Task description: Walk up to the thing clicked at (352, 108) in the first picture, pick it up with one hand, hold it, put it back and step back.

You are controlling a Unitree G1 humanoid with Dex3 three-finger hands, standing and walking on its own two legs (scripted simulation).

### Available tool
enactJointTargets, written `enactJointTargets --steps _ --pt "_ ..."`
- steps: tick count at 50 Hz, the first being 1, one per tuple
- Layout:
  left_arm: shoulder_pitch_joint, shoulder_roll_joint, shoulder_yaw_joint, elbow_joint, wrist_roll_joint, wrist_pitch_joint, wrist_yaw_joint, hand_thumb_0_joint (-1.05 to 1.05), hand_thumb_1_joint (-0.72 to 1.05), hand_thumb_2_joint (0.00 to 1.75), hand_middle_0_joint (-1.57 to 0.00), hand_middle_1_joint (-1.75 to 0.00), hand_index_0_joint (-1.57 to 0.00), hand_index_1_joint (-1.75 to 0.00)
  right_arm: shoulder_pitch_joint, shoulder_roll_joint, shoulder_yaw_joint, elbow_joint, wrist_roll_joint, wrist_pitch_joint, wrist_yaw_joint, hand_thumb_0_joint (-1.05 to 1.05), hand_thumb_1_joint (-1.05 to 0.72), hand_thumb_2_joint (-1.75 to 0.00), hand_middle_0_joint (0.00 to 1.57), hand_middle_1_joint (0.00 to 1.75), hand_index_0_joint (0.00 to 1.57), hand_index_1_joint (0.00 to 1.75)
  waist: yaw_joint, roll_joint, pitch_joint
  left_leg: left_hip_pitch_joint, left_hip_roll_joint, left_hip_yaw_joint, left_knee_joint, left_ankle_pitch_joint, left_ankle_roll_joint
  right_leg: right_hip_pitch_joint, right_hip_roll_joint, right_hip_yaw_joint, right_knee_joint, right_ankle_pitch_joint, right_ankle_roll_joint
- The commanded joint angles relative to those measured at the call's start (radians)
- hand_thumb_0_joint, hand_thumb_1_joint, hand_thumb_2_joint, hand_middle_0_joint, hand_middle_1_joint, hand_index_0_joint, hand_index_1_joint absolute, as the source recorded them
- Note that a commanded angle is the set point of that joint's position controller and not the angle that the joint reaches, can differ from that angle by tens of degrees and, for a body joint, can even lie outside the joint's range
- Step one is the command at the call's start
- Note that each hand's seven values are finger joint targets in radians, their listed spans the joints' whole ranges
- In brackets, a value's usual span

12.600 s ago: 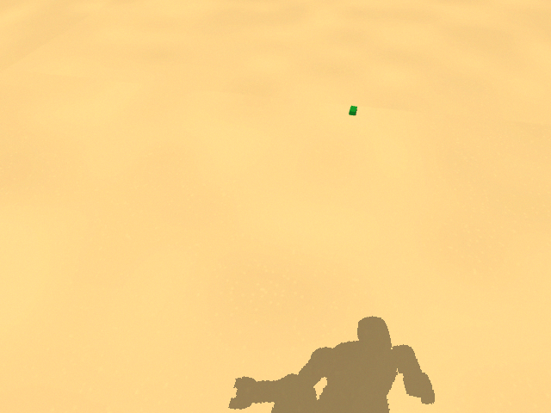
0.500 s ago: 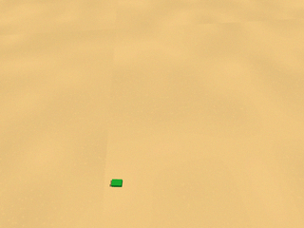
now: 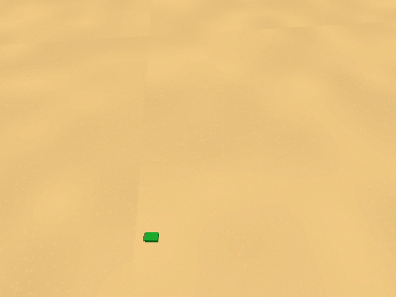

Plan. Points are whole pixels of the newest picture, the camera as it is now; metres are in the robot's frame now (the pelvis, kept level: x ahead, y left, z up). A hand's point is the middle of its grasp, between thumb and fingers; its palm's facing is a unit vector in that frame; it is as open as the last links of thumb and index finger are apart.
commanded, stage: stand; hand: left
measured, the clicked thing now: (151, 237) +0.52 +0.26 -0.77
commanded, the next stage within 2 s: walk up in 0.34 s
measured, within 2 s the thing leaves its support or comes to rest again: neither
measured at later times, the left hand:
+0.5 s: hand out of the picture +0.08 +0.28 -0.15, palm faces +0.03 -0.94 -0.35, open 7.4 cm
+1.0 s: hand (75, 276) +0.21 +0.32 -0.17, palm faces -0.08 -0.93 -0.35, open 7.4 cm
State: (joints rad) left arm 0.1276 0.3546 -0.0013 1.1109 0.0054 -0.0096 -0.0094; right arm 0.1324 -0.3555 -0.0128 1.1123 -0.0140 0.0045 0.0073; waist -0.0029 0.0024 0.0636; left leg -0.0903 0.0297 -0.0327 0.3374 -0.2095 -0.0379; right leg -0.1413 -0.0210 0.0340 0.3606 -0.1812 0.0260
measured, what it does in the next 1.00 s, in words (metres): walks ahead: left foot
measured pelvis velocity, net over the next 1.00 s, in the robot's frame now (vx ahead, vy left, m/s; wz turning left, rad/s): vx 0.13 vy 0.06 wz -0.04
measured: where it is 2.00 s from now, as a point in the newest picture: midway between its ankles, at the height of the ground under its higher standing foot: outside the picture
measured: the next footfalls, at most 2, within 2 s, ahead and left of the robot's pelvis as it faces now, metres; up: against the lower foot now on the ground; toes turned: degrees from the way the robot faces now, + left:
left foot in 0.58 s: +0.11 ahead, +0.17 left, +0.00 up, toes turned +3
right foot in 1.02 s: +0.23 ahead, -0.05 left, +0.00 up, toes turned -1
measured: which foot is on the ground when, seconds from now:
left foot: down 0.00-0.42, up 0.44-0.56, down 0.58-1.00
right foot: down 0.00-0.60, up 0.62-1.00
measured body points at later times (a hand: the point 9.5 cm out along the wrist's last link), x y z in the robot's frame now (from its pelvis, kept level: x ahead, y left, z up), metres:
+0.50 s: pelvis +0.03 +0.02 -0.01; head +0.02 +0.02 +0.44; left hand +0.07 +0.33 -0.13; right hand +0.09 -0.30 -0.13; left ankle -0.01 +0.14 -0.73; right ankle +0.01 -0.13 -0.75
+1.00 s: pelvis +0.13 +0.06 -0.02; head +0.17 +0.06 +0.43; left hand +0.22 +0.37 -0.15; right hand +0.16 -0.25 -0.14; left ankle +0.07 +0.16 -0.75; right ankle +0.19 -0.05 -0.74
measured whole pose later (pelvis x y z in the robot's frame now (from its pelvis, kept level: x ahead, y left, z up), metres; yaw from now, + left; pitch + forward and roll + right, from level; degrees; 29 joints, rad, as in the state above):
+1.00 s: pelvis +0.13 +0.06 -0.02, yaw -2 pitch -4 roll +1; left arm 0.18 0.39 0.04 0.94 0.01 0.04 -0.02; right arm 0.26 -0.35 -0.05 0.88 -0.01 -0.01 -0.02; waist -0.02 -0.04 0.16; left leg -0.08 -0.01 0.09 0.55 -0.40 0.02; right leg -0.34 0.00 0.03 0.64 -0.24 -0.04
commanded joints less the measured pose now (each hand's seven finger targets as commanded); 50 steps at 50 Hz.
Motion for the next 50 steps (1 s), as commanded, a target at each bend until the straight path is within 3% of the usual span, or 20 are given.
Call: enactJointTargets --steps 1,16,17,18,20,21,22,24,26,28,29,30,31,32,33,36,39,45,48,50 --pt "-0.029 0.221 0.045 -0.059 0.003 -0.018 0.017 0.00 0.90 0.90 -0.20 -0.30 -0.20 -0.30 -0.030 -0.214 -0.036 -0.060 0.006 -0.025 -0.011 0.00 -0.90 -0.90 0.20 0.30 0.20 0.30 0.005 -0.008 -0.064 -0.015 0.085 -0.057 -0.055 0.098 0.050 0.017 -0.094 0.062 -0.055 0.117 -0.045" --pt "-0.034 0.219 0.044 -0.062 0.002 -0.018 0.019 0.00 0.90 0.90 -0.20 -0.30 -0.20 -0.30 -0.023 -0.211 -0.034 -0.063 0.006 -0.027 -0.014 0.00 -0.90 -0.90 0.20 0.30 0.20 0.30 0.001 -0.003 -0.083 -0.006 0.090 -0.053 -0.049 0.173 0.047 0.042 -0.098 0.054 -0.038 0.191 -0.045" --pt "0.035 0.272 0.091 -0.090 0.009 -0.029 0.005 0.00 0.90 0.90 -0.20 -0.30 -0.20 -0.30 0.017 -0.262 -0.073 -0.110 -0.005 -0.026 0.007 0.00 -0.90 -0.90 0.20 0.30 0.20 0.30 0.011 0.022 -0.172 -0.002 0.038 -0.023 0.032 -0.189 0.105 0.109 -0.044 0.040 0.004 -0.200 -0.084" --pt "0.073 0.280 0.100 -0.077 0.018 -0.029 0.003 0.00 0.90 0.90 -0.20 -0.30 -0.20 -0.30 0.006 -0.257 -0.077 -0.116 -0.015 -0.020 0.015 0.00 -0.90 -0.90 0.20 0.30 0.20 0.30 0.035 0.015 -0.098 -0.122 0.033 -0.039 0.049 -0.388 0.114 0.075 -0.066 0.097 -0.015 -0.424 -0.107" --pt "0.116 0.317 0.125 -0.081 0.028 -0.030 -0.002 0.00 0.90 0.90 -0.20 -0.30 -0.20 -0.30 -0.028 -0.228 -0.074 -0.150 -0.022 -0.014 0.025 0.00 -0.90 -0.90 0.20 0.30 0.20 0.30 0.066 -0.084 0.020 -0.345 -0.015 0.002 0.169 -0.427 0.092 0.087 -0.159 0.270 -0.133 -0.624 -0.165" --pt "0.113 0.337 0.136 -0.100 0.031 -0.033 -0.001 0.00 0.90 0.90 -0.20 -0.30 -0.20 -0.30 -0.046 -0.213 -0.077 -0.175 -0.025 -0.013 0.031 0.00 -0.90 -0.90 0.20 0.30 0.20 0.30 0.074 -0.168 0.072 -0.400 -0.027 0.051 0.365 -0.301 0.075 0.061 -0.278 0.387 -0.233 -0.630 -0.220" --pt "0.111 0.348 0.143 -0.120 0.035 -0.041 0.001 0.00 0.90 0.90 -0.20 -0.30 -0.20 -0.30 -0.038 -0.220 -0.082 -0.187 -0.032 -0.015 0.031 0.00 -0.90 -0.90 0.20 0.30 0.20 0.30 0.078 -0.156 0.111 -0.459 0.033 -0.005 0.437 -0.286 0.066 0.059 -0.340 0.440 -0.240 -0.539 -0.270" --pt "0.116 0.326 0.143 -0.142 0.032 -0.049 0.001 0.00 0.90 0.90 -0.20 -0.30 -0.20 -0.30 -0.030 -0.224 -0.088 -0.204 -0.025 -0.033 0.036 0.00 -0.90 -0.90 0.20 0.30 0.20 0.30 0.070 -0.132 0.115 -0.469 0.070 -0.033 0.391 -0.281 0.072 0.101 -0.330 0.383 -0.204 -0.300 -0.285" --pt "0.090 0.320 0.139 -0.167 0.035 -0.049 -0.003 0.00 0.90 0.90 -0.20 -0.30 -0.20 -0.30 0.013 -0.210 -0.094 -0.221 -0.023 -0.044 0.045 0.00 -0.90 -0.90 0.20 0.30 0.20 0.30 0.038 -0.159 0.052 -0.352 0.069 -0.033 0.294 -0.281 0.076 0.082 -0.280 0.277 -0.152 -0.156 -0.248" --pt "-0.033 0.302 0.125 -0.216 0.025 -0.039 -0.012 0.00 0.90 0.90 -0.20 -0.30 -0.20 -0.30 0.195 -0.206 -0.116 -0.175 -0.023 -0.051 0.044 0.00 -0.90 -0.90 0.20 0.30 0.20 0.30 -0.080 -0.164 -0.007 -0.039 0.036 0.034 0.104 -0.102 0.070 -0.110 -0.192 0.123 -0.012 -0.105 -0.178" --pt "-0.054 0.242 0.107 -0.233 0.019 -0.029 -0.013 0.00 0.90 0.90 -0.20 -0.30 -0.20 -0.30 0.292 -0.219 -0.132 -0.137 -0.027 -0.055 0.033 0.00 -0.90 -0.90 0.20 0.30 0.20 0.30 -0.127 -0.060 -0.042 0.138 -0.017 0.050 0.023 -0.020 0.055 -0.221 -0.093 0.022 0.172 -0.083 -0.124" --pt "-0.010 0.142 0.077 -0.250 0.013 -0.024 -0.014 0.00 0.90 0.90 -0.20 -0.30 -0.20 -0.30 0.357 -0.289 -0.156 -0.127 -0.039 -0.059 0.018 0.00 -0.90 -0.90 0.20 0.30 0.20 0.30 -0.145 0.208 -0.060 0.229 0.156 -0.224 -0.134 -0.070 0.059 -0.369 0.059 -0.054 0.488 -0.235 -0.067" --pt "0.056 0.149 0.078 -0.235 0.014 -0.013 0.001 0.00 0.90 0.90 -0.20 -0.30 -0.20 -0.30 0.304 -0.366 -0.163 -0.162 -0.039 -0.063 0.007 0.00 -0.90 -0.90 0.20 0.30 0.20 0.30 -0.094 0.217 -0.039 0.167 0.304 -0.470 -0.201 -0.142 0.095 -0.456 0.129 0.031 0.591 -0.373 -0.054" --pt "0.097 0.242 0.099 -0.212 0.010 -0.006 0.010 0.00 0.90 0.90 -0.20 -0.30 -0.20 -0.30 0.211 -0.386 -0.166 -0.197 -0.025 -0.059 0.005 0.00 -0.90 -0.90 0.20 0.30 0.20 0.30 -0.057 0.140 -0.022 0.040 0.342 -0.483 -0.183 -0.274 0.170 -0.382 0.049 0.124 0.630 -0.342 -0.073" --pt "0.114 0.258 0.097 -0.211 0.002 -0.010 0.010 0.00 0.90 0.90 -0.20 -0.30 -0.20 -0.30 0.152 -0.368 -0.160 -0.222 -0.016 -0.057 0.006 0.00 -0.90 -0.90 0.20 0.30 0.20 0.30 -0.026 0.139 0.024 -0.017 0.349 -0.434 -0.154 -0.195 0.237 -0.370 0.020 0.109 0.675 -0.330 -0.079" --pt "0.170 0.237 0.094 -0.181 -0.003 -0.010 0.004 0.00 0.90 0.90 -0.20 -0.30 -0.20 -0.30 0.125 -0.252 -0.117 -0.262 -0.010 -0.075 -0.005 0.00 -0.90 -0.90 0.20 0.30 0.20 0.30 0.012 0.122 0.025 0.074 0.232 -0.165 -0.064 0.277 0.185 -0.370 0.001 0.127 0.617 -0.225 -0.067" --pt "0.150 0.201 0.084 -0.203 -0.003 0.010 -0.001 0.00 0.90 0.90 -0.20 -0.30 -0.20 -0.30 0.185 -0.251 -0.112 -0.257 -0.002 -0.081 -0.023 0.00 -0.90 -0.90 0.20 0.30 0.20 0.30 -0.008 0.121 0.013 0.115 0.228 -0.083 0.002 0.660 0.178 -0.337 0.018 0.089 0.534 -0.168 -0.044" --pt "0.079 0.191 0.079 -0.239 0.006 0.031 0.001 0.00 0.90 0.90 -0.20 -0.30 -0.20 -0.30 0.141 -0.262 -0.111 -0.299 0.009 -0.058 -0.042 0.00 -0.90 -0.90 0.20 0.30 0.20 0.30 -0.007 0.131 0.014 -0.012 0.202 0.019 0.080 0.689 0.158 -0.184 0.028 -0.003 0.348 -0.058 -0.059" --pt "0.048 0.189 0.089 -0.250 0.011 0.037 -0.002 0.00 0.90 0.90 -0.20 -0.30 -0.20 -0.30 0.122 -0.263 -0.111 -0.316 0.020 -0.040 -0.048 0.00 -0.90 -0.90 0.20 0.30 0.20 0.30 -0.015 0.135 -0.002 -0.045 0.194 -0.006 0.145 0.616 0.171 -0.116 0.023 -0.043 0.278 -0.037 -0.074" --pt "0.066 0.205 0.097 -0.250 0.020 0.030 -0.001 0.00 0.90 0.90 -0.20 -0.30 -0.20 -0.30 0.115 -0.263 -0.103 -0.321 0.033 -0.031 -0.050 0.00 -0.90 -0.90 0.20 0.30 0.20 0.30 0.020 0.074 -0.049 -0.066 0.147 0.023 0.278 0.598 0.134 -0.010 0.022 -0.036 0.131 0.131 -0.113"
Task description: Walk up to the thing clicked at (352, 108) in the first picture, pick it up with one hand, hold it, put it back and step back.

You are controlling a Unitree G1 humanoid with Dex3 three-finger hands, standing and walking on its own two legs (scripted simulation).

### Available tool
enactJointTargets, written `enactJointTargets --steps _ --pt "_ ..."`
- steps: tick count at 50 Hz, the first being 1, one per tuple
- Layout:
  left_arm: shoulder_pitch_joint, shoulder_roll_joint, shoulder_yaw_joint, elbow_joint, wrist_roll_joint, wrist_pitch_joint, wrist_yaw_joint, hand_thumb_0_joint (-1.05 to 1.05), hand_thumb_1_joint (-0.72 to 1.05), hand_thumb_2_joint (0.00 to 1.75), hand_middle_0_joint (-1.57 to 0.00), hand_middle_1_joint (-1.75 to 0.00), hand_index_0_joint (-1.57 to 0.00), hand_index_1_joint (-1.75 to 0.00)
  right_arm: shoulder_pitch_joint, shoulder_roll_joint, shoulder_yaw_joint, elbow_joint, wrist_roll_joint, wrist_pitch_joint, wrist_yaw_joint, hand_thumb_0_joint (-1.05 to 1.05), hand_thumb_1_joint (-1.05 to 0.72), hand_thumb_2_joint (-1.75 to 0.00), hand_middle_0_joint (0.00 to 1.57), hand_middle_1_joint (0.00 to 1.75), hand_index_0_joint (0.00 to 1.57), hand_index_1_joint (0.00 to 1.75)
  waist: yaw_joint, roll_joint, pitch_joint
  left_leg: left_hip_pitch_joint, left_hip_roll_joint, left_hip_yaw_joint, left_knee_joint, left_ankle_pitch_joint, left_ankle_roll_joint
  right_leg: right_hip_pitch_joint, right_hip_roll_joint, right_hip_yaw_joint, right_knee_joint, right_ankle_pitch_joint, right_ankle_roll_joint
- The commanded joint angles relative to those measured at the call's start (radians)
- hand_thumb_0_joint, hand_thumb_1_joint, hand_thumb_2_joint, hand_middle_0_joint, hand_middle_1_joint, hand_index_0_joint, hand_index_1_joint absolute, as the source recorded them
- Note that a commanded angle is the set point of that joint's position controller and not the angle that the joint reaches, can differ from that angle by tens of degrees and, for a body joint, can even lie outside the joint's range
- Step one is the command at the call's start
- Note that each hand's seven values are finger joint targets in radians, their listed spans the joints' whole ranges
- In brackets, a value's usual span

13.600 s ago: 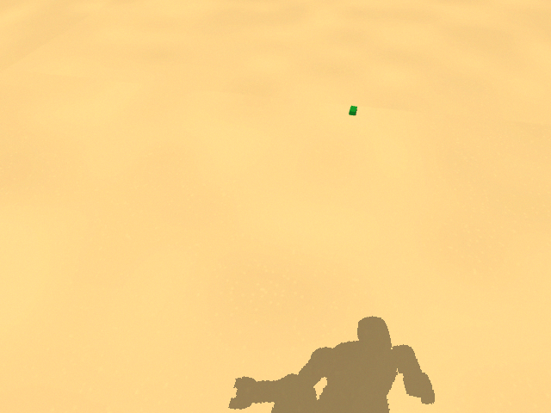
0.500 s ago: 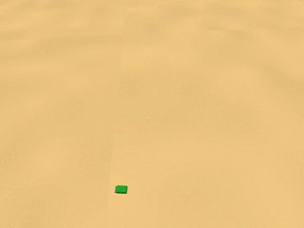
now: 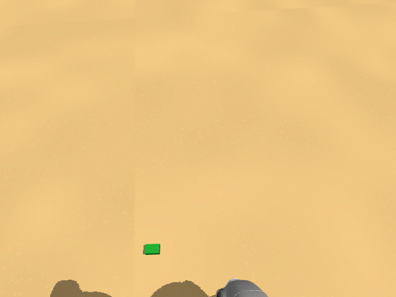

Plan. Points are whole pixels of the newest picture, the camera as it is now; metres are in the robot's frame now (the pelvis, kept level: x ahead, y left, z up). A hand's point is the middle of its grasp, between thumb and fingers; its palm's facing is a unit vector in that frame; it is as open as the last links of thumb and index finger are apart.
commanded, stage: walk up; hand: left
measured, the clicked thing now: (152, 249) +0.39 +0.21 -0.75
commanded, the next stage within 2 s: none
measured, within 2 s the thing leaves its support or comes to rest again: neither
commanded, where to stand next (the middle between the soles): +0.01 -0.03 m, yaw +2 degrees
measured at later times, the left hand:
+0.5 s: hand out of the picture +0.11 +0.25 -0.16, palm faces +0.01 -0.96 -0.30, open 7.4 cm
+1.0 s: hand out of the picture +0.01 +0.24 -0.13, palm faces +0.02 -0.92 -0.38, open 7.4 cm
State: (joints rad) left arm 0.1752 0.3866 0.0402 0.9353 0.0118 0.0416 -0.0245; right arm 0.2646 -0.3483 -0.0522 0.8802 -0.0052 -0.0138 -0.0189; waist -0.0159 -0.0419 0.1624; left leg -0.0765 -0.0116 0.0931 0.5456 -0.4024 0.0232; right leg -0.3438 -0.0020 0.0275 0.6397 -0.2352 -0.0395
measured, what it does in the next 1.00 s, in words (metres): steps on the spot: right foot, then left foot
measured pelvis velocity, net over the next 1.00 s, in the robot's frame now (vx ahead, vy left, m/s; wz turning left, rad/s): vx -0.03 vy -0.03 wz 0.03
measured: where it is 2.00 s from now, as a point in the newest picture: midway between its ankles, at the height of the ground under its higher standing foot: outside the picture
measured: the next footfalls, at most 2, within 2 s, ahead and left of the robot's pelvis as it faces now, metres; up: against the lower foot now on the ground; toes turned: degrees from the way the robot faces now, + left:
right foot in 0.02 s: +0.11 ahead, -0.11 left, +0.00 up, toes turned +1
left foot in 0.36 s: +0.04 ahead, +0.11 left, +0.00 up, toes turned +3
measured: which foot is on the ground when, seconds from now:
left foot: down 0.00-0.06, up 0.08-0.34, down 0.36-0.76, up 0.78-0.98, down 1.00-1.00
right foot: up 0.00-0.00, down 0.02-0.38, up 0.40-0.68, down 0.70-1.00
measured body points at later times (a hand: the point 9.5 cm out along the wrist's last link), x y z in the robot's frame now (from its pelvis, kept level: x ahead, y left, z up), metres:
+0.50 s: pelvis -0.01 +0.00 +0.00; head +0.03 +0.03 +0.44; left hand +0.11 +0.30 -0.14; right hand +0.04 -0.33 -0.09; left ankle +0.00 +0.10 -0.73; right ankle +0.00 -0.14 -0.67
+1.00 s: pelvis -0.03 -0.03 +0.00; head -0.02 -0.04 +0.45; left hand +0.01 +0.29 -0.11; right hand +0.06 -0.33 -0.12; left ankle +0.00 +0.10 -0.72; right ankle -0.05 -0.18 -0.73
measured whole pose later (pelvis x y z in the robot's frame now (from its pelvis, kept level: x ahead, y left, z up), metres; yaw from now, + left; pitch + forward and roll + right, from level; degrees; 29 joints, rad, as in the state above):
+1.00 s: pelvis -0.03 -0.03 +0.00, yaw +2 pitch -3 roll +0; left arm 0.26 0.37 0.03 0.93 0.02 -0.03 -0.03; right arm 0.23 -0.40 -0.04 0.92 -0.02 0.00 0.02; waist 0.02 0.04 0.06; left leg -0.28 0.02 -0.02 0.60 -0.35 0.01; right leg -0.16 -0.04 0.03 0.56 -0.35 0.04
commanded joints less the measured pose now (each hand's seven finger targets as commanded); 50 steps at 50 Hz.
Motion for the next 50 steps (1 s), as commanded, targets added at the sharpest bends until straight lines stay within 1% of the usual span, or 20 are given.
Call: enactJointTargets --steps 1,3,4,8,14,17,18,19,20,21,25,31,35,36,37,38,39,42,47,50 --pt "0.046 0.240 0.073 -0.076 0.016 -0.029 0.016 0.00 0.90 0.90 -0.20 -0.30 -0.20 -0.30 -0.010 -0.245 -0.056 -0.097 0.033 -0.013 -0.024 0.00 -0.90 -0.90 0.20 0.30 0.20 0.30 0.054 -0.016 -0.207 -0.124 0.119 -0.064 0.230 0.635 0.031 0.282 -0.099 0.090 -0.178 0.527 -0.102" --pt "0.049 0.252 0.074 -0.103 0.001 -0.040 0.028 0.00 0.90 0.90 -0.20 -0.30 -0.20 -0.30 0.041 -0.189 -0.032 -0.088 0.035 0.003 -0.036 0.00 -0.90 -0.90 0.20 0.30 0.20 0.30 0.068 -0.185 -0.284 -0.274 -0.038 -0.108 0.530 -0.260 -0.005 0.356 -0.357 0.420 -0.192 0.810 -0.316" --pt "0.014 0.229 0.068 -0.112 0.000 -0.035 0.031 0.00 0.90 0.90 -0.20 -0.30 -0.20 -0.30 0.043 -0.203 -0.032 -0.070 0.026 0.008 -0.041 0.00 -0.90 -0.90 0.20 0.30 0.20 0.30 0.055 -0.152 -0.246 -0.227 -0.006 -0.175 0.520 -0.332 -0.007 0.244 -0.354 0.407 -0.197 0.724 -0.309" --pt "-0.110 0.199 0.069 -0.167 0.019 -0.011 0.036 0.00 0.90 0.90 -0.20 -0.30 -0.20 -0.30 0.083 -0.218 -0.036 -0.030 0.023 0.014 -0.033 0.00 -0.90 -0.90 0.20 0.30 0.20 0.30 0.013 -0.128 -0.198 -0.267 -0.039 -0.143 0.547 -0.155 -0.017 0.144 -0.202 0.161 -0.207 0.483 -0.214" --pt "-0.077 0.205 0.081 -0.211 0.034 0.007 0.023 0.00 0.90 0.90 -0.20 -0.30 -0.20 -0.30 0.089 -0.215 -0.037 -0.031 0.001 -0.005 -0.045 0.00 -0.90 -0.90 0.20 0.30 0.20 0.30 0.050 -0.131 -0.229 -0.291 0.002 -0.087 0.248 -0.091 -0.030 0.207 -0.234 0.168 -0.133 0.431 -0.232" --pt "-0.131 0.201 0.071 -0.225 0.005 0.023 0.014 0.00 0.90 0.90 -0.20 -0.30 -0.20 -0.30 0.140 -0.204 -0.047 -0.014 -0.021 -0.023 -0.043 0.00 -0.90 -0.90 0.20 0.30 0.20 0.30 -0.011 -0.074 -0.229 -0.126 -0.017 -0.047 -0.057 0.210 -0.018 0.087 -0.206 0.132 -0.015 0.301 -0.151" --pt "-0.106 0.168 0.060 -0.223 -0.002 0.030 0.011 0.00 0.90 0.90 -0.20 -0.30 -0.20 -0.30 0.100 -0.226 -0.054 -0.030 -0.034 -0.028 -0.043 0.00 -0.90 -0.90 0.20 0.30 0.20 0.30 0.002 -0.007 -0.200 -0.107 0.033 -0.135 -0.136 0.241 -0.003 0.013 -0.165 0.122 0.027 0.176 -0.108" --pt "-0.086 0.131 0.053 -0.226 -0.011 0.036 0.007 0.00 0.90 0.90 -0.20 -0.30 -0.20 -0.30 0.063 -0.318 -0.074 -0.057 -0.055 -0.033 -0.043 0.00 -0.90 -0.90 0.20 0.30 0.20 0.30 0.018 0.190 -0.176 -0.096 0.259 -0.483 -0.222 0.294 0.067 -0.131 -0.031 0.069 0.190 -0.073 -0.030" --pt "-0.068 0.155 0.066 -0.210 0.001 0.043 0.017 0.00 0.90 0.90 -0.20 -0.30 -0.20 -0.30 -0.004 -0.399 -0.090 -0.084 -0.043 -0.034 -0.038 0.00 -0.90 -0.90 0.20 0.30 0.20 0.30 0.030 0.236 -0.146 -0.200 0.421 -0.619 -0.250 0.359 0.191 -0.129 0.072 0.070 0.387 -0.358 0.008" --pt "-0.088 0.213 0.083 -0.199 0.007 0.046 0.026 0.00 0.90 0.90 -0.20 -0.30 -0.20 -0.30 -0.025 -0.418 -0.096 -0.092 -0.032 -0.035 -0.037 0.00 -0.90 -0.90 0.20 0.30 0.20 0.30 0.001 0.228 -0.130 -0.300 0.482 -0.684 -0.256 0.352 0.280 -0.067 0.047 0.152 0.514 -0.399 0.014" --pt "-0.011 0.195 0.085 -0.155 -0.009 0.032 0.012 0.00 0.90 0.90 -0.20 -0.30 -0.20 -0.30 -0.050 -0.291 -0.065 -0.098 -0.024 -0.043 -0.045 0.00 -0.90 -0.90 0.20 0.30 0.20 0.30 0.049 0.139 -0.136 -0.118 0.254 -0.298 -0.126 0.533 0.165 -0.169 0.088 0.193 0.561 -0.242 0.016" --pt "-0.050 0.168 0.051 -0.132 -0.013 -0.026 0.013 0.00 0.90 0.90 -0.20 -0.30 -0.20 -0.30 0.008 -0.285 -0.058 -0.094 -0.041 -0.027 -0.013 0.00 -0.90 -0.90 0.20 0.30 0.20 0.30 -0.036 0.260 -0.230 0.053 0.216 -0.212 -0.062 0.423 0.174 -0.037 0.023 0.020 0.092 -0.293 0.070" --pt "0.085 0.162 0.054 -0.022 0.001 -0.055 0.034 0.00 0.90 0.90 -0.20 -0.30 -0.20 -0.30 -0.071 -0.280 -0.041 -0.098 -0.023 0.010 0.007 0.00 -0.90 -0.90 0.20 0.30 0.20 0.30 0.036 0.221 -0.183 -0.175 0.182 -0.171 0.049 0.399 0.122 0.232 0.041 -0.060 -0.273 -0.044 0.029" --pt "0.105 0.196 0.061 -0.012 0.009 -0.065 0.039 0.00 0.90 0.90 -0.20 -0.30 -0.20 -0.30 -0.074 -0.236 -0.026 -0.102 -0.008 0.013 0.009 0.00 -0.90 -0.90 0.20 0.30 0.20 0.30 0.044 0.146 -0.199 -0.213 0.159 -0.157 0.120 0.346 0.082 0.286 -0.014 0.045 -0.291 0.005 0.010" --pt "0.127 0.264 0.074 -0.028 0.026 -0.082 0.040 0.00 0.90 0.90 -0.20 -0.30 -0.20 -0.30 -0.076 -0.198 -0.017 -0.137 0.001 0.010 0.016 0.00 -0.90 -0.90 0.20 0.30 0.20 0.30 0.044 -0.048 -0.200 -0.379 0.072 -0.120 0.244 0.132 0.033 0.346 -0.161 0.322 -0.319 -0.041 -0.051" --pt "0.093 0.361 0.086 -0.037 0.024 -0.084 0.036 0.00 0.90 0.90 -0.20 -0.30 -0.20 -0.30 -0.125 -0.216 -0.027 -0.135 -0.001 0.013 0.009 0.00 -0.90 -0.90 0.20 0.30 0.20 0.30 0.069 -0.144 -0.150 -0.409 0.013 -0.109 0.315 -0.185 0.011 0.198 -0.330 0.530 -0.366 -0.163 -0.189" --pt "0.050 0.366 0.091 -0.054 0.026 -0.081 0.030 0.00 0.90 0.90 -0.20 -0.30 -0.20 -0.30 -0.120 -0.261 -0.046 -0.107 -0.011 0.013 0.006 0.00 -0.90 -0.90 0.20 0.30 0.20 0.30 0.065 -0.146 -0.056 -0.380 0.033 -0.180 0.408 -0.217 0.001 0.067 -0.378 0.570 -0.387 -0.239 -0.240" --pt "0.007 0.266 0.070 -0.071 0.016 -0.093 0.030 0.00 0.90 0.90 -0.20 -0.30 -0.20 -0.30 -0.072 -0.245 -0.040 -0.066 -0.002 0.001 0.023 0.00 -0.90 -0.90 0.20 0.30 0.20 0.30 0.026 -0.124 -0.009 -0.413 0.050 -0.192 0.301 -0.073 0.003 0.144 -0.241 0.313 -0.369 -0.184 -0.148" --pt "0.044 0.260 0.066 -0.083 0.013 -0.092 0.020 0.00 0.90 0.90 -0.20 -0.30 -0.20 -0.30 -0.072 -0.211 -0.032 -0.053 -0.011 -0.023 0.035 0.00 -0.90 -0.90 0.20 0.30 0.20 0.30 0.045 -0.176 -0.053 -0.254 0.008 -0.074 0.072 0.001 -0.019 0.134 -0.185 0.169 -0.283 0.114 -0.122" --pt "-0.012 0.196 0.039 -0.109 -0.003 -0.073 0.017 0.00 0.90 0.90 -0.20 -0.30 -0.20 -0.30 0.035 -0.222 -0.052 0.002 -0.017 -0.039 0.023 0.00 -0.90 -0.90 0.20 0.30 0.20 0.30 -0.027 -0.074 -0.142 0.026 0.012 -0.102 -0.163 0.246 -0.007 0.016 -0.132 0.071 -0.098 0.145 -0.048"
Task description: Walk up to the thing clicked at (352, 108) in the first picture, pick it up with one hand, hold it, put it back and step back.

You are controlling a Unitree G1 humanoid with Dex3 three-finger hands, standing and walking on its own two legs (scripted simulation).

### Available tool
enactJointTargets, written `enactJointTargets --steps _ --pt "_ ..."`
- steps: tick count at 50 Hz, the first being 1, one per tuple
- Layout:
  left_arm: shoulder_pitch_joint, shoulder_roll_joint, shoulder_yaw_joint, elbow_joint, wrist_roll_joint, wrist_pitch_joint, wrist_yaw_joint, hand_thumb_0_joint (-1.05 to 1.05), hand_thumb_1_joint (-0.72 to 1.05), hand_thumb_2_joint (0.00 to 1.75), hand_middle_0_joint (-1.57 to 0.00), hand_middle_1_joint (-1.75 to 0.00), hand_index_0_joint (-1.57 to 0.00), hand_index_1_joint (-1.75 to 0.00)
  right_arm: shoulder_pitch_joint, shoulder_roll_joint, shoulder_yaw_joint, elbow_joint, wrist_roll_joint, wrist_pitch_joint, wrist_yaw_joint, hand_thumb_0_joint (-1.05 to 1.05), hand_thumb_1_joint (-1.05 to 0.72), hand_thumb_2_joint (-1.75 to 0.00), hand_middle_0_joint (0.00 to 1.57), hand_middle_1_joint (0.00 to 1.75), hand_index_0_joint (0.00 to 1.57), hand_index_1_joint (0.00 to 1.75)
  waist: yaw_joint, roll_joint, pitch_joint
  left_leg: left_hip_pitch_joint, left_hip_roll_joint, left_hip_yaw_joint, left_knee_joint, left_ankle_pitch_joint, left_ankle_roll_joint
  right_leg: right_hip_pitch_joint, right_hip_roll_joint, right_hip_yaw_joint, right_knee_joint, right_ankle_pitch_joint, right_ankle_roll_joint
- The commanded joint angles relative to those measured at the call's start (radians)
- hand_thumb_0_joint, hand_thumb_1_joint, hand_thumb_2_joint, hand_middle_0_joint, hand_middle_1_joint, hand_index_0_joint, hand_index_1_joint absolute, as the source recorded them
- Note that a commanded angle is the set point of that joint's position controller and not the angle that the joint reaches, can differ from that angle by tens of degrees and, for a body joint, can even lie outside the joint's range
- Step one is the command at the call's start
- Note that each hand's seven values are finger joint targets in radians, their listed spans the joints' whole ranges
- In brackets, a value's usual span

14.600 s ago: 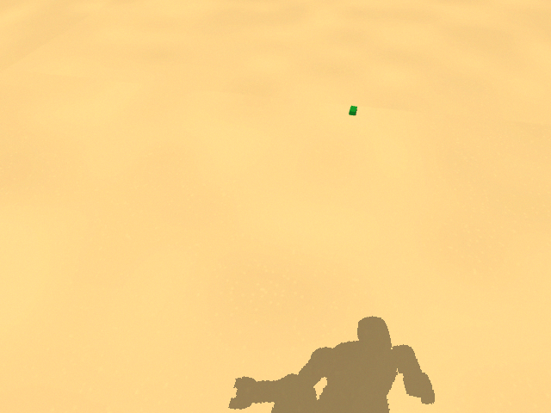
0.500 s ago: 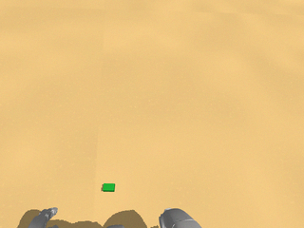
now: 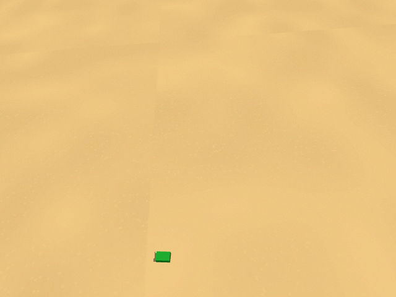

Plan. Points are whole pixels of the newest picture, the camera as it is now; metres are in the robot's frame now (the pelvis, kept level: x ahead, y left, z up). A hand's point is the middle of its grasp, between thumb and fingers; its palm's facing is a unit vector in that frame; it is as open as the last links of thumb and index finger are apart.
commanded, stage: walk up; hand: left
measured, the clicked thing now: (163, 256) +0.43 +0.22 -0.75
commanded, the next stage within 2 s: stand in 1.52 s
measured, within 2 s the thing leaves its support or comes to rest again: neither
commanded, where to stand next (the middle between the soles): +0.04 -0.01 m, yaw +0 degrees
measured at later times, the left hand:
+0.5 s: hand out of the picture +0.12 +0.23 -0.14, palm faces -0.02 -0.94 -0.33, open 7.4 cm
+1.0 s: hand out of the picture +0.13 +0.24 -0.14, palm faces +0.00 -0.95 -0.32, open 7.4 cm
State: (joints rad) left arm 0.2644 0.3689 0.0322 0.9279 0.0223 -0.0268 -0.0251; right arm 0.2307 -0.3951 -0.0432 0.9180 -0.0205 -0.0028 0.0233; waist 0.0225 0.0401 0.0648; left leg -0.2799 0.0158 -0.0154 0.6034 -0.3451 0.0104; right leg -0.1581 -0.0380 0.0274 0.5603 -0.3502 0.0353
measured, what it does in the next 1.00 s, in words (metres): stands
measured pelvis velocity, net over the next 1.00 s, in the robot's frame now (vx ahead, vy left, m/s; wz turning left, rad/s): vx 0.03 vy -0.01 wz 0.00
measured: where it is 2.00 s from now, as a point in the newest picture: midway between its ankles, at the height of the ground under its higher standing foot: outside the picture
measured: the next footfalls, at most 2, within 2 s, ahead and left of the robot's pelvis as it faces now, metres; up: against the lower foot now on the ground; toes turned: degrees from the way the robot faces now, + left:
none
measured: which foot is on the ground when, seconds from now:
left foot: down 0.00-1.00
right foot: down 0.00-1.00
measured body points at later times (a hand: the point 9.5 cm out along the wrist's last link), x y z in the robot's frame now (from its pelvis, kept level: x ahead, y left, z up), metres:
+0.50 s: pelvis +0.03 -0.01 +0.01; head +0.03 -0.02 +0.46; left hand +0.12 +0.28 -0.11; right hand +0.09 -0.32 -0.12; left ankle +0.04 +0.13 -0.73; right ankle +0.03 -0.13 -0.73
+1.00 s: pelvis +0.03 -0.01 +0.02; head +0.04 -0.01 +0.47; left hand +0.13 +0.29 -0.11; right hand +0.11 -0.32 -0.11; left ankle +0.04 +0.13 -0.73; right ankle +0.03 -0.14 -0.73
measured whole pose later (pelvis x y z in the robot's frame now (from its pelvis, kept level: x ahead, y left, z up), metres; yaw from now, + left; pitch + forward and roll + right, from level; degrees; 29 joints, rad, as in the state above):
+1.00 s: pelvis +0.03 -0.01 +0.02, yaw +0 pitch -3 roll +0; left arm 0.07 0.34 0.02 1.14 0.00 0.00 -0.02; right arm 0.10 -0.35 0.00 1.12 -0.01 -0.01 0.00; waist 0.00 0.00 0.05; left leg -0.12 0.03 -0.03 0.35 -0.18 -0.03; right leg -0.10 -0.01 -0.01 0.34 -0.20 0.01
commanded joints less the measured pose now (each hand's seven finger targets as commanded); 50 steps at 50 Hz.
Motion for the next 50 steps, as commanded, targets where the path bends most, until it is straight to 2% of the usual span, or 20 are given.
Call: enactJointTargets --steps 1,2,3,4,6,8,10,12,13,14,15,16,17,18,19,21,25,28,37,50 --pt "-0.082 0.160 0.033 -0.116 -0.022 -0.005 0.019 0.00 0.90 0.90 -0.20 -0.30 -0.20 -0.30 0.095 -0.231 -0.077 -0.035 -0.012 -0.056 -0.027 0.00 -0.90 -0.90 0.20 0.30 0.20 0.30 -0.073 0.007 -0.109 0.309 0.145 -0.210 -0.293 0.235 0.054 -0.231 -0.017 0.012 0.150 0.163 -0.075" --pt "-0.047 0.135 0.025 -0.105 -0.032 0.006 0.026 0.00 0.90 0.90 -0.20 -0.30 -0.20 -0.30 0.053 -0.278 -0.079 -0.055 -0.013 -0.062 -0.028 0.00 -0.90 -0.90 0.20 0.30 0.20 0.30 -0.036 0.098 -0.116 0.295 0.313 -0.459 -0.351 0.104 0.154 -0.319 0.058 -0.029 0.221 -0.149 -0.052" --pt "-0.047 0.222 0.052 -0.077 -0.022 0.011 0.035 0.00 0.90 0.90 -0.20 -0.30 -0.20 -0.30 0.041 -0.315 -0.089 -0.056 -0.003 -0.058 -0.023 0.00 -0.90 -0.90 0.20 0.30 0.20 0.30 -0.046 0.055 -0.087 0.150 0.346 -0.490 -0.353 -0.075 0.236 -0.234 0.016 0.039 0.302 -0.250 -0.062" --pt "-0.046 0.234 0.051 -0.075 -0.019 0.009 0.032 0.00 0.90 0.90 -0.20 -0.30 -0.20 -0.30 0.010 -0.307 -0.088 -0.057 -0.006 -0.053 -0.023 0.00 -0.90 -0.90 0.20 0.30 0.20 0.30 -0.034 0.068 -0.044 0.114 0.327 -0.460 -0.358 -0.124 0.241 -0.241 -0.006 0.045 0.286 -0.257 -0.069" --pt "-0.048 0.209 0.048 -0.062 -0.016 0.004 0.025 0.00 0.90 0.90 -0.20 -0.30 -0.20 -0.30 -0.041 -0.238 -0.062 -0.071 -0.012 -0.054 -0.024 0.00 -0.90 -0.90 0.20 0.30 0.20 0.30 -0.021 0.097 -0.019 0.124 0.239 -0.306 -0.330 0.013 0.179 -0.245 -0.018 0.048 0.193 -0.211 -0.072" --pt "-0.011 0.195 0.046 -0.038 -0.020 -0.001 0.024 0.00 0.90 0.90 -0.20 -0.30 -0.20 -0.30 -0.059 -0.232 -0.055 -0.069 -0.007 -0.056 -0.023 0.00 -0.90 -0.90 0.20 0.30 0.20 0.30 -0.009 0.146 -0.037 0.087 0.209 -0.232 -0.287 0.143 0.148 -0.161 -0.007 -0.003 0.090 -0.099 -0.065" --pt "0.011 0.176 0.049 -0.003 -0.016 -0.004 0.028 0.00 0.90 0.90 -0.20 -0.30 -0.20 -0.30 -0.103 -0.218 -0.042 -0.070 0.004 -0.043 -0.021 0.00 -0.90 -0.90 0.20 0.30 0.20 0.30 0.016 0.138 -0.045 -0.013 0.171 -0.155 -0.224 0.152 0.111 -0.007 0.023 -0.044 -0.073 0.058 -0.060" --pt "-0.006 0.200 0.054 0.011 -0.002 -0.007 0.034 0.00 0.90 0.90 -0.20 -0.30 -0.20 -0.30 -0.099 -0.171 -0.025 -0.069 0.022 -0.030 -0.021 0.00 -0.90 -0.90 0.20 0.30 0.20 0.30 0.016 0.074 -0.067 -0.072 0.119 -0.111 -0.171 0.109 0.054 0.085 0.011 0.005 -0.141 0.165 -0.075" --pt "-0.015 0.220 0.059 0.012 0.003 -0.009 0.037 0.00 0.90 0.90 -0.20 -0.30 -0.20 -0.30 -0.094 -0.148 -0.015 -0.070 0.028 -0.028 -0.021 0.00 -0.90 -0.90 0.20 0.30 0.20 0.30 0.016 0.022 -0.068 -0.101 0.094 -0.091 -0.138 0.080 0.032 0.101 -0.046 0.083 -0.179 0.144 -0.095" --pt "-0.064 0.256 0.054 -0.002 0.004 -0.014 0.036 0.00 0.90 0.90 -0.20 -0.30 -0.20 -0.30 -0.094 -0.137 -0.015 -0.059 0.032 -0.023 -0.019 0.00 -0.90 -0.90 0.20 0.30 0.20 0.30 -0.007 -0.052 -0.043 -0.065 0.030 -0.064 -0.107 -0.038 0.006 -0.020 -0.136 0.224 -0.259 -0.009 -0.132" --pt "-0.137 0.283 0.055 -0.012 0.004 -0.011 0.029 0.00 0.90 0.90 -0.20 -0.30 -0.20 -0.30 -0.057 -0.142 -0.018 -0.028 0.027 -0.018 -0.021 0.00 -0.90 -0.90 0.20 0.30 0.20 0.30 -0.038 -0.092 -0.018 0.041 0.008 -0.034 -0.072 -0.082 -0.001 -0.148 -0.191 0.265 -0.293 -0.164 -0.169" --pt "-0.194 0.272 0.051 -0.024 0.004 -0.006 0.025 0.00 0.90 0.90 -0.20 -0.30 -0.20 -0.30 -0.028 -0.147 -0.021 -0.001 0.019 -0.019 -0.023 0.00 -0.90 -0.90 0.20 0.30 0.20 0.30 -0.060 -0.110 0.003 0.106 0.012 -0.035 -0.090 -0.072 0.003 -0.218 -0.190 0.248 -0.291 -0.182 -0.164" --pt "-0.208 0.242 0.043 -0.020 -0.001 -0.003 0.023 0.00 0.90 0.90 -0.20 -0.30 -0.20 -0.30 -0.016 -0.162 -0.023 0.015 0.014 -0.027 -0.024 0.00 -0.90 -0.90 0.20 0.30 0.20 0.30 -0.068 -0.096 0.009 0.128 0.037 -0.062 -0.157 -0.019 0.008 -0.217 -0.152 0.187 -0.265 -0.126 -0.133" --pt "-0.204 0.218 0.037 -0.014 -0.010 -0.004 0.022 0.00 0.90 0.90 -0.20 -0.30 -0.20 -0.30 -0.038 -0.179 -0.022 0.022 0.016 -0.034 -0.023 0.00 -0.90 -0.90 0.20 0.30 0.20 0.30 -0.051 -0.075 0.009 0.110 0.066 -0.097 -0.199 0.052 0.021 -0.186 -0.104 0.133 -0.237 -0.057 -0.101" --pt "-0.198 0.209 0.036 0.005 -0.013 -0.007 0.022 0.00 0.90 0.90 -0.20 -0.30 -0.20 -0.30 -0.063 -0.182 -0.018 0.027 0.019 -0.039 -0.021 0.00 -0.90 -0.90 0.20 0.30 0.20 0.30 -0.033 -0.080 0.007 0.068 0.090 -0.122 -0.217 0.123 0.028 -0.122 -0.071 0.091 -0.219 0.016 -0.088" --pt "-0.171 0.203 0.034 0.028 -0.018 -0.013 0.021 0.00 0.90 0.90 -0.20 -0.30 -0.20 -0.30 -0.075 -0.176 -0.005 0.035 0.020 -0.048 -0.023 0.00 -0.90 -0.90 0.20 0.30 0.20 0.30 -0.016 -0.096 -0.057 0.088 0.094 -0.104 -0.204 0.256 0.029 -0.027 -0.073 0.086 -0.201 0.203 -0.085" --pt "-0.197 0.205 0.036 0.063 -0.023 -0.010 0.025 0.00 0.90 0.90 -0.20 -0.30 -0.20 -0.30 -0.083 -0.181 -0.002 0.069 0.023 -0.046 -0.030 0.00 -0.90 -0.90 0.20 0.30 0.20 0.30 -0.021 -0.074 -0.084 0.117 0.091 -0.082 -0.221 0.345 0.012 0.033 -0.084 0.070 -0.194 0.319 -0.081" --pt "-0.193 0.192 0.032 0.079 -0.025 -0.007 0.028 0.00 0.90 0.90 -0.20 -0.30 -0.20 -0.30 -0.105 -0.185 -0.003 0.083 0.021 -0.046 -0.033 0.00 -0.90 -0.90 0.20 0.30 0.20 0.30 -0.015 -0.046 -0.122 0.152 0.101 -0.077 -0.219 0.401 0.021 0.066 -0.083 0.050 -0.206 0.373 -0.078" --pt "-0.237 0.186 0.031 0.118 -0.023 0.000 0.030 0.00 0.90 0.90 -0.20 -0.30 -0.20 -0.30 -0.150 -0.167 0.002 0.114 0.017 -0.038 -0.036 0.00 -0.90 -0.90 0.20 0.30 0.20 0.30 -0.016 -0.044 -0.121 0.167 0.108 -0.071 -0.255 0.409 0.014 0.088 -0.084 0.039 -0.240 0.375 -0.065" --pt "-0.264 0.185 0.028 0.148 -0.015 0.004 0.023 0.00 0.90 0.90 -0.20 -0.30 -0.20 -0.30 -0.170 -0.167 0.006 0.147 0.012 -0.037 -0.033 0.00 -0.90 -0.90 0.20 0.30 0.20 0.30 -0.023 -0.032 -0.067 0.131 0.098 -0.084 -0.323 0.249 0.010 0.067 -0.079 0.047 -0.289 0.221 -0.056"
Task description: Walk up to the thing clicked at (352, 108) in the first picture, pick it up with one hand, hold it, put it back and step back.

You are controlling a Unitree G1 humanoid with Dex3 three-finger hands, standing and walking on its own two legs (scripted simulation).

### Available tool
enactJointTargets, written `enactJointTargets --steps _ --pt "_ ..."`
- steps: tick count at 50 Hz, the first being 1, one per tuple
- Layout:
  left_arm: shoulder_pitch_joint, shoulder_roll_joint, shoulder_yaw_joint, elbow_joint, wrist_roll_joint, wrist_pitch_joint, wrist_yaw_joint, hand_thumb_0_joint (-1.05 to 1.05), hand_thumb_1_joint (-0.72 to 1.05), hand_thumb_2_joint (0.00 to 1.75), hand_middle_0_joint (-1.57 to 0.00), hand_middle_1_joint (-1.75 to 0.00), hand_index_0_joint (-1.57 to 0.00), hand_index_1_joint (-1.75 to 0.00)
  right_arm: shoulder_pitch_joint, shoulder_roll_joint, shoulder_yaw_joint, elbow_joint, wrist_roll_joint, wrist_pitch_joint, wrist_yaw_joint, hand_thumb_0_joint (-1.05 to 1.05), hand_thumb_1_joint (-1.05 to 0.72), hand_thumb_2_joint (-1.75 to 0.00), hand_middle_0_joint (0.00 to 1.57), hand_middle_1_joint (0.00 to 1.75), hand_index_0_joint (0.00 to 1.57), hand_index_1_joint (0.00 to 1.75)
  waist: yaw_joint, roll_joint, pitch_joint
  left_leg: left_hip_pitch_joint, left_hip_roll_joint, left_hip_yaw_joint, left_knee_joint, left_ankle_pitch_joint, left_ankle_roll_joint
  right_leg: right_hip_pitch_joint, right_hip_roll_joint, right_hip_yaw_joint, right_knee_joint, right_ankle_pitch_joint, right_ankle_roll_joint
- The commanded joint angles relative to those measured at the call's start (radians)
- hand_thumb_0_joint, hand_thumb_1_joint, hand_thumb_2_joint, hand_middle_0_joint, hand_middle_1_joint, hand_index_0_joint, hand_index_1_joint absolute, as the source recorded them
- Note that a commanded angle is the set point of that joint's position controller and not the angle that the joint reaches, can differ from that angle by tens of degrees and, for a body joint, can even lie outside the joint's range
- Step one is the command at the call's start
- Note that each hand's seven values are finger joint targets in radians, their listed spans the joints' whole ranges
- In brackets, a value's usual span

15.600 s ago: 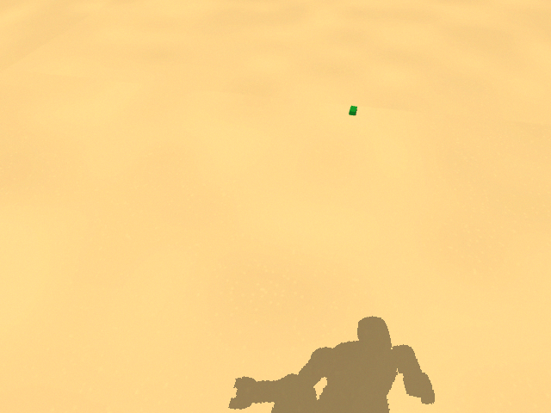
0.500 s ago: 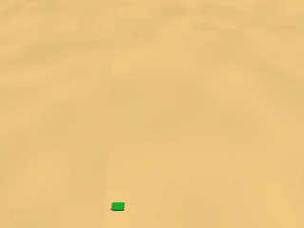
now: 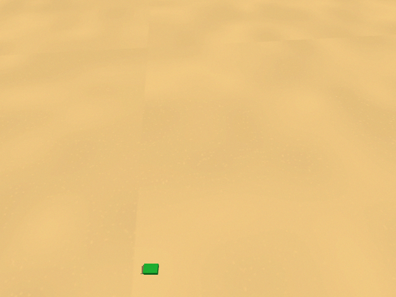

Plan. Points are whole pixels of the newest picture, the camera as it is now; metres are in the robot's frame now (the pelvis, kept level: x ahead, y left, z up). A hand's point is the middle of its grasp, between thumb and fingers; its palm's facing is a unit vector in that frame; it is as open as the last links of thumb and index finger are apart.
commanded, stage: walk up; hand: left
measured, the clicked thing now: (151, 269) +0.39 +0.24 -0.77
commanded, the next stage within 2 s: stand in 0.52 s
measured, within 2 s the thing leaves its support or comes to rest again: neither
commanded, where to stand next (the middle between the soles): +0.01 +0.00 m, yaw +0 degrees
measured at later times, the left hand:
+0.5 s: hand out of the picture +0.08 +0.26 -0.16, palm faces +0.02 -0.95 -0.32, open 7.4 cm
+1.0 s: hand out of the picture +0.07 +0.26 -0.15, palm faces -0.01 -0.94 -0.34, open 7.4 cm
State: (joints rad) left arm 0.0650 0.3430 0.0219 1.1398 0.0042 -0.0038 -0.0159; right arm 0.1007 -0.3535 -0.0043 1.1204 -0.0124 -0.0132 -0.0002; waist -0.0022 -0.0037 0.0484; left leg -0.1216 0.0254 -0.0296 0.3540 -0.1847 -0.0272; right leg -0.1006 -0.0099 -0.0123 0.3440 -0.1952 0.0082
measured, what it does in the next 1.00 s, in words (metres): stands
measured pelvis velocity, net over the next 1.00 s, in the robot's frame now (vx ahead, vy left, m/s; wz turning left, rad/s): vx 0.00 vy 0.00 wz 0.01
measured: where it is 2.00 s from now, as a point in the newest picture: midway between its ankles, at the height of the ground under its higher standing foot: outside the picture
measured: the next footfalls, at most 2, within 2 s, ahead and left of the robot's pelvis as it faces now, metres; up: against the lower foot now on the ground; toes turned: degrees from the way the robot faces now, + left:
none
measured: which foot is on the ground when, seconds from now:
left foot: down 0.00-1.00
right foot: down 0.00-1.00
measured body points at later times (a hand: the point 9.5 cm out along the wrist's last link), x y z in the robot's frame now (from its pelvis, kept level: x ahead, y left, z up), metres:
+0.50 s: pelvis +0.01 +0.01 +0.00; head +0.02 +0.01 +0.45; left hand +0.08 +0.31 -0.13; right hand +0.08 -0.29 -0.13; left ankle +0.01 +0.14 -0.75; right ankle +0.00 -0.12 -0.75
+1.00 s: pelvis +0.00 +0.00 +0.00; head +0.01 +0.00 +0.45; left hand +0.08 +0.31 -0.13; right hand +0.08 -0.30 -0.13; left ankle +0.01 +0.14 -0.75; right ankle +0.00 -0.12 -0.75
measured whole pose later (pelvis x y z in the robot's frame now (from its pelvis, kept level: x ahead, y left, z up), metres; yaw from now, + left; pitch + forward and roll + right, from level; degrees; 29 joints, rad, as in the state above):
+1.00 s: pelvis +0.00 +0.00 +0.00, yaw +0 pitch -3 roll +0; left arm 0.10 0.35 0.00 1.13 0.01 -0.01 -0.01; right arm 0.10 -0.35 0.00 1.13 -0.01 0.00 0.01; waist 0.00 0.01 0.05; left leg -0.11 0.01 -0.03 0.32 -0.16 -0.02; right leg -0.09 -0.02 -0.01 0.32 -0.18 0.02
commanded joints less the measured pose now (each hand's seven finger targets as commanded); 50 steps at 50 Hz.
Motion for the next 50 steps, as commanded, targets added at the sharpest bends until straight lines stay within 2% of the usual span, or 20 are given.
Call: enactJointTargets --steps 1,16,25,26,28,36,41,48,50 --pt "-0.054 0.211 0.040 -0.057 0.003 -0.018 0.014 0.00 0.90 0.90 -0.20 -0.30 -0.20 -0.30 -0.047 -0.212 -0.035 -0.055 0.004 -0.027 -0.010 0.00 -0.90 -0.90 0.20 0.30 0.20 0.30 0.004 0.019 -0.047 -0.016 0.090 -0.073 -0.076 0.087 0.047 -0.003 -0.103 0.084 -0.071 0.054 -0.030" --pt "-0.029 0.206 0.042 -0.048 0.005 -0.017 0.014 0.00 0.90 0.90 -0.20 -0.30 -0.20 -0.30 -0.029 -0.211 -0.035 -0.037 0.006 -0.027 -0.013 0.00 -0.90 -0.90 0.20 0.30 0.20 0.30 0.005 0.009 -0.089 -0.011 0.092 -0.081 -0.071 0.136 0.053 0.038 -0.109 0.069 -0.062 0.093 -0.026" --pt "-0.023 0.206 0.045 -0.044 0.003 -0.014 0.017 0.00 0.90 0.90 -0.20 -0.30 -0.20 -0.30 -0.030 -0.209 -0.037 -0.037 0.006 -0.026 -0.015 0.00 -0.90 -0.90 0.20 0.30 0.20 0.30 0.004 0.006 -0.073 -0.013 0.088 -0.084 -0.065 0.198 0.049 0.038 -0.108 0.056 -0.056 0.123 -0.024" --pt "-0.002 0.209 0.034 -0.052 0.003 -0.020 0.019 0.00 0.90 0.90 -0.20 -0.30 -0.20 -0.30 -0.046 -0.211 -0.034 -0.048 -0.001 -0.024 -0.014 0.00 -0.90 -0.90 0.20 0.30 0.20 0.30 0.015 0.027 -0.069 0.009 0.099 -0.080 -0.056 0.241 0.042 0.023 -0.125 0.071 -0.057 0.172 -0.025" --pt "0.000 0.210 0.032 -0.052 0.002 -0.025 0.021 0.00 0.90 0.90 -0.20 -0.30 -0.20 -0.30 -0.041 -0.211 -0.034 -0.048 0.001 -0.023 -0.014 0.00 -0.90 -0.90 0.20 0.30 0.20 0.30 0.009 0.017 -0.092 0.028 0.101 -0.079 -0.043 0.265 0.043 0.038 -0.128 0.072 -0.058 0.216 -0.024" --pt "-0.005 0.219 0.026 -0.062 0.004 -0.027 0.023 0.00 0.90 0.90 -0.20 -0.30 -0.20 -0.30 -0.041 -0.210 -0.029 -0.055 0.004 -0.018 -0.010 0.00 -0.90 -0.90 0.20 0.30 0.20 0.30 0.004 0.006 -0.090 0.034 0.101 -0.073 -0.063 0.231 0.039 0.035 -0.125 0.070 -0.062 0.194 -0.019" --pt "-0.004 0.217 0.023 -0.063 0.003 -0.026 0.021 0.00 0.90 0.90 -0.20 -0.30 -0.20 -0.30 -0.045 -0.214 -0.028 -0.054 0.004 -0.017 -0.008 0.00 -0.90 -0.90 0.20 0.30 0.20 0.30 0.006 0.009 -0.062 0.018 0.098 -0.075 -0.079 0.164 0.038 0.007 -0.122 0.073 -0.074 0.119 -0.021" --pt "0.000 0.226 0.021 -0.069 0.006 -0.029 0.022 0.00 0.90 0.90 -0.20 -0.30 -0.20 -0.30 -0.041 -0.215 -0.031 -0.052 0.003 -0.015 -0.005 0.00 -0.90 -0.90 0.20 0.30 0.20 0.30 0.004 0.003 -0.070 0.010 0.097 -0.077 -0.078 0.153 0.042 0.016 -0.123 0.074 -0.077 0.125 -0.021" --pt "0.002 0.226 0.020 -0.067 0.003 -0.028 0.022 0.00 0.90 0.90 -0.20 -0.30 -0.20 -0.30 -0.043 -0.211 -0.031 -0.052 0.004 -0.014 -0.004 0.00 -0.90 -0.90 0.20 0.30 0.20 0.30 0.004 0.003 -0.054 0.010 0.094 -0.078 -0.084 0.114 0.038 -0.006 -0.120 0.078 -0.084 0.073 -0.024"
